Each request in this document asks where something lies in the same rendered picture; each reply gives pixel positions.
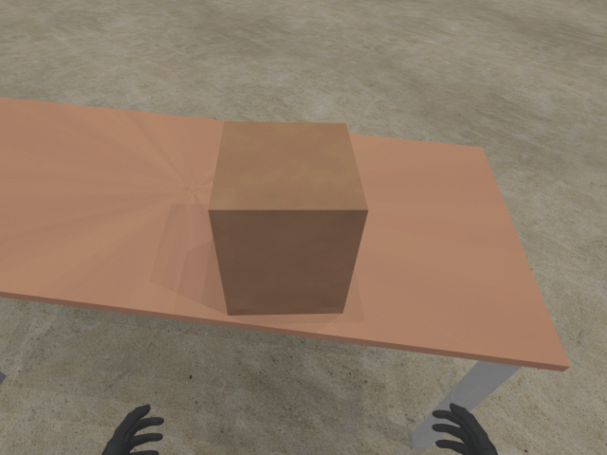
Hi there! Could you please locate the table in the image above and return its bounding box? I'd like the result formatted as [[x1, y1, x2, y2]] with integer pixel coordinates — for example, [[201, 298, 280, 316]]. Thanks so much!
[[0, 97, 570, 450]]

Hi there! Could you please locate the robot left hand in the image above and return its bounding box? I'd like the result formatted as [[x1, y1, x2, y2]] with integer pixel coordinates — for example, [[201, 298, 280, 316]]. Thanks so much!
[[102, 404, 164, 455]]

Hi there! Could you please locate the robot right hand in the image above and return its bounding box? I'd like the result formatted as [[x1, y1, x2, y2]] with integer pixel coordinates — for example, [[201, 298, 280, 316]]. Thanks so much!
[[432, 403, 498, 455]]

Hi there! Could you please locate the carton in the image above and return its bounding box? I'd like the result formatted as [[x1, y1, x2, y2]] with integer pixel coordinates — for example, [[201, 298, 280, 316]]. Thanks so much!
[[208, 121, 368, 316]]

